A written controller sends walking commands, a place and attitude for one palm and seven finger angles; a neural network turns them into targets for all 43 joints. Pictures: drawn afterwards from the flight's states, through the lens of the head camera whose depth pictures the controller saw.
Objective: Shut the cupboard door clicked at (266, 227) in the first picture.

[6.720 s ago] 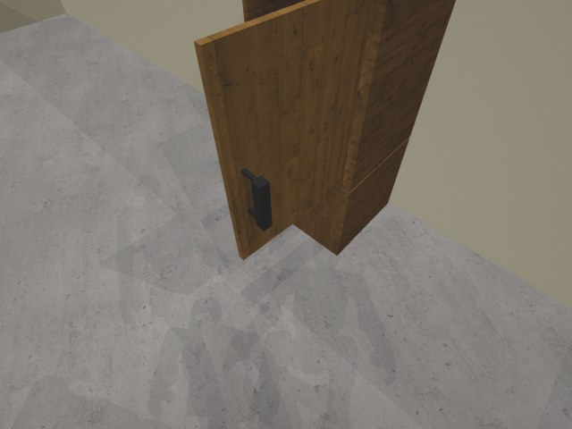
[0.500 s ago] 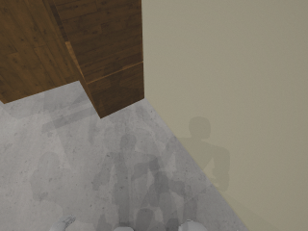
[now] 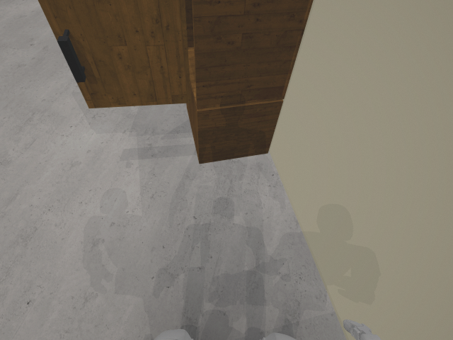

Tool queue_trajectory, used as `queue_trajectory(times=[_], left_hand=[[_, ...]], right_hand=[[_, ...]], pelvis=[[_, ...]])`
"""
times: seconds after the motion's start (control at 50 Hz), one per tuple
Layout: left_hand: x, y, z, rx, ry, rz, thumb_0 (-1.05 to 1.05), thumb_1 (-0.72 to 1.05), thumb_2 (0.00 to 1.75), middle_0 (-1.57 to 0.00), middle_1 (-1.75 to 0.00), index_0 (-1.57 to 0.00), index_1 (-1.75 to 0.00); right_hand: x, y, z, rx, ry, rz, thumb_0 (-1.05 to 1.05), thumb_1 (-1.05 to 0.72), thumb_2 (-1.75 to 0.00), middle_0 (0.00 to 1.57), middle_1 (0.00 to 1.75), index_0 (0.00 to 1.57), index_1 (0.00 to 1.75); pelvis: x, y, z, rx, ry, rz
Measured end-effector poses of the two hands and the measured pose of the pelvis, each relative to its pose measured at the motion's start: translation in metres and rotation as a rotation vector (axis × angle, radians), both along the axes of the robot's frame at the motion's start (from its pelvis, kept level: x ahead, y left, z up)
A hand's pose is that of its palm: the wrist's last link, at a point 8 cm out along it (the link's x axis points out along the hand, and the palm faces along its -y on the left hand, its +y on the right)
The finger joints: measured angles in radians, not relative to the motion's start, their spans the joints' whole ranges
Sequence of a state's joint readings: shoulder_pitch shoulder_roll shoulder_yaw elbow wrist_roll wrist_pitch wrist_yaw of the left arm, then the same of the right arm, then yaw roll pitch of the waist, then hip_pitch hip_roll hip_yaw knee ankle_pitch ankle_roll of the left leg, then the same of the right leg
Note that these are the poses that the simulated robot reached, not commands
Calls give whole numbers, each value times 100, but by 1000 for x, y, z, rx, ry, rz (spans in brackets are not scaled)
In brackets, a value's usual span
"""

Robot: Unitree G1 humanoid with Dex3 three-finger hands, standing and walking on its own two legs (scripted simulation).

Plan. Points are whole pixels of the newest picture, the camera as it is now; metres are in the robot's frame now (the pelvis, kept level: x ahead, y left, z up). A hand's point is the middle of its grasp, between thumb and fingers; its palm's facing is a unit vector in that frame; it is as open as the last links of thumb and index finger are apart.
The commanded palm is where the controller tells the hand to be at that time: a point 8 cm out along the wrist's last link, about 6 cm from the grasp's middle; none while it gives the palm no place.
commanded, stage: turn to face it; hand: left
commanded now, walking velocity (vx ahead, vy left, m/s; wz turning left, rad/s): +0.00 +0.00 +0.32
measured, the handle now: (73, 56) +0.88 +0.55 -0.08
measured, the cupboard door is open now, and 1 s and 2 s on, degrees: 85 85 85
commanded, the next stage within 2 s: take the last steps up to it in 0.28 s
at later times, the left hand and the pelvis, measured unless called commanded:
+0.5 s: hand out of the picture +0.03 +0.16 -0.15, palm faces +0.20 -0.96 -0.21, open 7.3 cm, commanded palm none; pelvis +0.01 -0.03 +0.02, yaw +10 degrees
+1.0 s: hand (120, 325) +0.15 +0.21 -0.15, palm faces +0.32 -0.92 -0.23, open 7.3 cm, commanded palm none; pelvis +0.12 +0.00 +0.00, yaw +17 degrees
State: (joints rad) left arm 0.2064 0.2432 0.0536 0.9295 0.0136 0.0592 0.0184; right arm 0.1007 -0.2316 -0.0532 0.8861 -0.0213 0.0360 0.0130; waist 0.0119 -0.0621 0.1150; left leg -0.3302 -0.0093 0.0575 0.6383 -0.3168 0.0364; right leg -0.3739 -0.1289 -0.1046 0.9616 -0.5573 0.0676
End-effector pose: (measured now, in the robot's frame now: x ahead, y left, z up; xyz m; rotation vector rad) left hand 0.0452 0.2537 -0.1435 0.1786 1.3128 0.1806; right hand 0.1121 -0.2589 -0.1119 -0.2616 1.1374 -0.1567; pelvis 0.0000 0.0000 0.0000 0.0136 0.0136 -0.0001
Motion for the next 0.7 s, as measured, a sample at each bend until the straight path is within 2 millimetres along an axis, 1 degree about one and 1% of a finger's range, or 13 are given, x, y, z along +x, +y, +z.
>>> queue_trajectory(times=[0.06,0.12,0.2,0.26,0.3,0.34,0.42,0.48,0.54,0.62,0.66,0.7], left_hand=[[-3,7,8,16,2,32,1,91,89,-20,-30,-20,-30],[1,8,18,29,-22,47,1,91,89,-20,-30,-20,-30],[7,0,28,48,-60,55,1,91,89,-20,-30,-20,-30],[9,-11,29,70,-98,62,1,91,89,-20,-30,-20,-30],[6,-21,30,76,-102,69,1,91,89,-20,-30,-20,-30],[0,-30,33,68,-98,84,1,91,89,-20,-30,-20,-30],[-13,-45,33,32,-72,116,1,91,89,-20,-30,-20,-30],[-25,-50,28,-4,-57,150,1,91,89,-21,-30,-20,-30],[-41,-44,19,-29,-37,201,1,92,89,-21,-30,-20,-30],[-60,-27,2,-50,17,260,1,91,89,-21,-30,-20,-30],[-60,-19,3,-45,45,264,1,92,89,-21,-30,-20,-30],[-50,-12,9,-40,41,263,1,92,89,-20,-30,-20,-30]], right_hand=[[2,6,3,-3,11,26,0,-90,-90,20,30,20,30],[-1,9,2,11,35,42,0,-90,-90,20,30,20,30],[-7,5,-6,45,74,51,0,-90,-90,21,30,20,30],[-10,-3,-20,75,96,50,0,-90,-90,21,30,20,30],[-10,-9,-26,87,112,47,0,-90,-90,21,30,20,30],[-9,-13,-25,86,130,49,0,-90,-90,21,30,20,30],[-3,-14,-16,77,144,64,0,-90,-90,20,30,20,30],[5,-9,-9,65,143,97,0,-90,-90,20,30,19,30],[17,2,-5,48,134,144,0,-90,-90,20,30,19,30],[32,17,-7,18,97,192,0,-90,-90,20,30,19,30],[31,23,-5,13,93,194,0,-90,-90,20,30,19,30],[26,27,-4,15,111,191,0,-90,-90,20,30,20,30]], pelvis=[[0,-1,6,-11,1,24],[0,-5,11,-19,0,42],[2,-16,13,-21,-1,70],[5,-29,6,1,2,89],[5,-34,5,-1,-6,105],[6,-35,8,4,-13,123],[10,-37,15,17,-15,149],[13,-34,18,22,-12,169],[17,-26,16,16,-10,197],[23,-12,5,3,-8,224],[28,-8,7,3,-9,225],[34,-4,11,-1,-9,232]])
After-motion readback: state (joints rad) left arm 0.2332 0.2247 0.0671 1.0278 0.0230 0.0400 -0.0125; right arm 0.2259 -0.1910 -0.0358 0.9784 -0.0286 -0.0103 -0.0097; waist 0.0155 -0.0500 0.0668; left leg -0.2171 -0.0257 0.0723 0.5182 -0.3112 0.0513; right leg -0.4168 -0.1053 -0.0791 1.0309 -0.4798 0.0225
